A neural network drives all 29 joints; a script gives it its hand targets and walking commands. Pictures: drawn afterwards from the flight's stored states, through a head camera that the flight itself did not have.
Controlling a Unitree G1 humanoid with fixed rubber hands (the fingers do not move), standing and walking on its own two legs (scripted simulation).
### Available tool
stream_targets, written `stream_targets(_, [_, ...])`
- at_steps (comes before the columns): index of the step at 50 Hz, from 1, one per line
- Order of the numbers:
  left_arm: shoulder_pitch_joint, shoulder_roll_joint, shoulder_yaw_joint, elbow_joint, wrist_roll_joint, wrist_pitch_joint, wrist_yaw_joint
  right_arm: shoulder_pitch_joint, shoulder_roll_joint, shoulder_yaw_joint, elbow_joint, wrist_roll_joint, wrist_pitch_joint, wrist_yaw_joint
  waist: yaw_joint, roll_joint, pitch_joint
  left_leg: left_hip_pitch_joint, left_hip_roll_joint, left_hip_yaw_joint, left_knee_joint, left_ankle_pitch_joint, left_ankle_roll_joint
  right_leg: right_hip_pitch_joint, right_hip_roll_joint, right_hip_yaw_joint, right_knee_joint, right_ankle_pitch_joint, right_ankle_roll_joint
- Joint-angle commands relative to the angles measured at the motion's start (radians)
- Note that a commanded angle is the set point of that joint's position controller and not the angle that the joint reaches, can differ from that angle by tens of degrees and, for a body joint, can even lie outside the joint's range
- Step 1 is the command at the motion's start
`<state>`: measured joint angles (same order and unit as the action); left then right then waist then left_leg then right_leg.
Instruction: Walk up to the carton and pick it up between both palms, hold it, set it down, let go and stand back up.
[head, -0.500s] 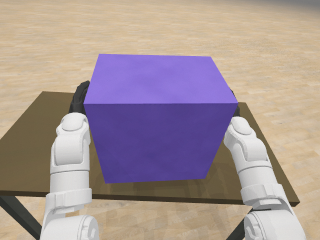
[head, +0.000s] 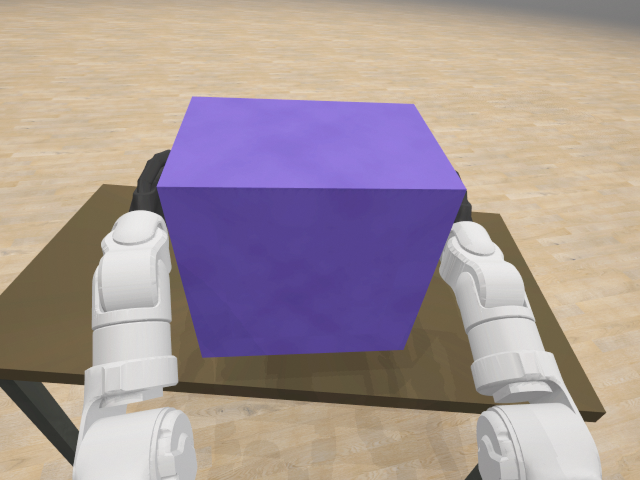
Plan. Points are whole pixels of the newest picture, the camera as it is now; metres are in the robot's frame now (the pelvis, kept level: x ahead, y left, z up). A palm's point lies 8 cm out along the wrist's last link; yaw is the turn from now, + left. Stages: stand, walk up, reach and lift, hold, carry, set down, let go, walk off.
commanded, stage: hold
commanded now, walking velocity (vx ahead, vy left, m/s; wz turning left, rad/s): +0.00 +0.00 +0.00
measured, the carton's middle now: (306, 233) +0.38 +0.00 +0.17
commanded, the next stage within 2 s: none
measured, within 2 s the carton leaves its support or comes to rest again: neither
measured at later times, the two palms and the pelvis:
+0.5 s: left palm (150, 219) +0.37 +0.18 +0.20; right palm (450, 223) +0.36 -0.18 +0.20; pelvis +0.00 +0.00 +0.00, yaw +0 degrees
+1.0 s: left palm (152, 217) +0.36 +0.18 +0.21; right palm (457, 227) +0.36 -0.18 +0.20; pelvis -0.01 +0.00 +0.00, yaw +0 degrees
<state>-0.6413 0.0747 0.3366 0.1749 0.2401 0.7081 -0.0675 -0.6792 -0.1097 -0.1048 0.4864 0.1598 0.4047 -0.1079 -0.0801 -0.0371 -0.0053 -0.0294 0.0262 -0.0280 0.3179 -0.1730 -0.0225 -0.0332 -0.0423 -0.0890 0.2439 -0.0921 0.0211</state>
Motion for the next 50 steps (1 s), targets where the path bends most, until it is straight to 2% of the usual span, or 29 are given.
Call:
stream_targets(1, [-0.647, -0.519, -0.445, -0.134, -0.167, -0.064, -0.145, -0.778, 0.512, 0.372, -0.288, 0.112, -0.067, 0.127, 0.001, 0.068, -0.391, -0.055, -0.088, 0.049, -0.041, 0.230, -0.018, 0.210, 0.096, 0.016, 0.017, 0.066, -0.011])
stream_targets(9, [-0.634, -0.508, -0.446, -0.154, -0.171, -0.060, -0.141, -0.773, 0.523, 0.399, -0.308, 0.130, -0.066, 0.116, 0.011, 0.052, -0.403, -0.060, -0.093, 0.058, -0.037, 0.235, -0.009, 0.223, 0.094, 0.025, 0.020, 0.100, -0.006])
stream_targets(24, [-0.610, -0.501, -0.463, -0.196, -0.178, -0.051, -0.152, -0.723, 0.502, 0.391, -0.342, 0.129, -0.048, 0.102, -0.014, 0.064, -0.388, -0.044, -0.094, 0.053, -0.032, 0.265, -0.028, 0.230, 0.095, 0.020, 0.020, 0.133, -0.003])
stream_targets(25, [-0.611, -0.515, -0.471, -0.249, -0.183, -0.048, -0.149, -0.710, 0.488, 0.384, -0.357, 0.142, -0.056, 0.106, -0.025, 0.106, -0.416, -0.014, -0.089, 0.039, -0.026, 0.290, -0.043, 0.229, 0.090, 0.015, 0.029, 0.157, -0.015])
stream_targets(26, [-0.596, -0.518, -0.477, -0.268, -0.185, -0.047, -0.145, -0.697, 0.489, 0.406, -0.389, 0.155, -0.058, 0.104, -0.018, 0.093, -0.430, -0.001, -0.086, 0.043, -0.012, 0.323, -0.040, 0.243, 0.093, 0.020, 0.033, 0.191, -0.014])
stream_targets(27, [-0.568, -0.511, -0.470, -0.231, -0.178, -0.035, -0.147, -0.701, 0.468, 0.399, -0.373, 0.152, -0.053, 0.104, -0.023, 0.083, -0.383, 0.010, -0.080, 0.042, -0.016, 0.319, -0.047, 0.235, 0.097, 0.010, 0.021, 0.170, -0.017])
stream_targets(28, [-0.561, -0.514, -0.470, -0.250, -0.178, -0.031, -0.147, -0.693, 0.465, 0.405, -0.385, 0.154, -0.050, 0.107, -0.010, 0.069, -0.391, 0.000, -0.082, 0.039, -0.015, 0.329, -0.046, 0.240, 0.099, 0.013, 0.023, 0.171, -0.020])
stream_targets(29, [-0.563, -0.502, -0.458, -0.243, -0.164, -0.022, -0.153, -0.658, 0.456, 0.387, -0.334, 0.146, -0.041, 0.105, -0.026, 0.080, -0.350, -0.016, -0.084, 0.046, -0.018, 0.316, -0.047, 0.223, 0.092, 0.012, 0.021, 0.161, -0.021])
stream_targets(30, [-0.554, -0.490, -0.448, -0.250, -0.159, -0.015, -0.157, -0.669, 0.455, 0.398, -0.357, 0.145, -0.041, 0.109, -0.002, 0.076, -0.375, -0.013, -0.085, 0.047, -0.027, 0.302, -0.041, 0.234, 0.091, 0.013, 0.022, 0.151, -0.022])
stream_targets(32, [-0.566, -0.514, -0.492, -0.287, -0.186, -0.022, -0.153, -0.705, 0.471, 0.411, -0.433, 0.152, -0.052, 0.110, -0.015, 0.094, -0.411, -0.026, -0.084, 0.043, -0.012, 0.339, -0.045, 0.243, 0.091, 0.015, 0.028, 0.186, -0.021])
stream_targets(33, [-0.555, -0.510, -0.483, -0.271, -0.176, -0.024, -0.151, -0.713, 0.473, 0.416, -0.447, 0.161, -0.053, 0.108, -0.007, 0.091, -0.418, -0.015, -0.082, 0.046, -0.010, 0.359, -0.050, 0.245, 0.091, 0.014, 0.029, 0.205, -0.018])
stream_targets(34, [-0.553, -0.509, -0.480, -0.270, -0.174, -0.025, -0.149, -0.695, 0.467, 0.405, -0.428, 0.150, -0.051, 0.108, -0.017, 0.089, -0.388, -0.018, -0.084, 0.045, -0.013, 0.352, -0.050, 0.244, 0.095, 0.011, 0.028, 0.196, -0.017])
stream_targets(37, [-0.515, -0.482, -0.430, -0.205, -0.146, -0.008, -0.160, -0.680, 0.460, 0.395, -0.377, 0.125, -0.042, 0.113, 0.003, 0.045, -0.300, -0.044, -0.085, 0.055, -0.043, 0.243, -0.027, 0.245, 0.088, 0.018, 0.014, 0.118, -0.009])
stream_targets(39, [-0.559, -0.480, -0.417, -0.209, -0.141, -0.008, -0.168, -0.698, 0.480, 0.389, -0.337, 0.123, -0.040, 0.121, 0.009, 0.041, -0.293, -0.082, -0.081, 0.056, -0.069, 0.173, -0.015, 0.225, 0.082, 0.020, 0.009, 0.055, -0.014])
stream_targets(40, [-0.582, -0.475, -0.402, -0.171, -0.140, -0.012, -0.170, -0.732, 0.483, 0.369, -0.329, 0.117, -0.043, 0.123, 0.011, 0.020, -0.284, -0.096, -0.082, 0.065, -0.076, 0.129, -0.005, 0.220, 0.080, 0.018, 0.007, 0.029, -0.014])
stream_targets(41, [-0.615, -0.492, -0.420, -0.179, -0.161, -0.021, -0.169, -0.755, 0.501, 0.372, -0.344, 0.103, -0.050, 0.123, 0.001, 0.040, -0.339, -0.091, -0.083, 0.060, -0.076, 0.114, -0.005, 0.228, 0.078, 0.017, 0.016, 0.021, -0.013])
stream_targets(43, [-0.662, -0.528, -0.468, -0.219, -0.191, -0.047, -0.157, -0.794, 0.517, 0.388, -0.381, 0.109, -0.075, 0.127, 0.005, 0.048, -0.418, -0.070, -0.084, 0.057, -0.055, 0.168, -0.014, 0.209, 0.088, 0.007, 0.030, 0.067, -0.012])
stream_targets(45, [-0.657, -0.546, -0.492, -0.206, -0.214, -0.061, -0.137, -0.814, 0.541, 0.414, -0.426, 0.120, -0.087, 0.123, -0.001, 0.066, -0.490, -0.033, -0.089, 0.047, -0.024, 0.229, -0.018, 0.218, 0.085, 0.014, 0.039, 0.121, -0.014])
stream_targets(47, [-0.634, -0.512, -0.441, -0.100, -0.165, -0.048, -0.141, -0.749, 0.498, 0.352, -0.282, 0.083, -0.060, 0.121, -0.013, 0.061, -0.317, -0.085, -0.082, 0.056, -0.067, 0.113, -0.011, 0.166, 0.084, 0.017, 0.010, 0.022, -0.014])
stream_targets(48, [-0.623, -0.523, -0.437, -0.107, -0.164, -0.045, -0.147, -0.742, 0.501, 0.348, -0.271, 0.072, -0.060, 0.127, 0.000, 0.056, -0.333, -0.102, -0.074, 0.054, -0.085, 0.057, -0.012, 0.190, 0.086, 0.010, 0.018, -0.011, -0.018])
stream_targets(49, [-0.643, -0.518, -0.421, -0.107, -0.150, -0.041, -0.153, -0.739, 0.496, 0.318, -0.233, 0.067, -0.058, 0.130, -0.013, 0.066, -0.312, -0.121, -0.076, 0.060, -0.097, 0.031, -0.008, 0.185, 0.080, 0.015, 0.015, -0.032, -0.017])
stream_targets(50, [-0.633, -0.515, -0.408, -0.098, -0.155, -0.040, -0.158, -0.737, 0.496, 0.311, -0.236, 0.063, -0.061, 0.131, -0.010, 0.062, -0.313, -0.133, -0.077, 0.060, -0.096, 0.038, -0.004, 0.211, 0.081, 0.020, 0.011, -0.027, -0.016])
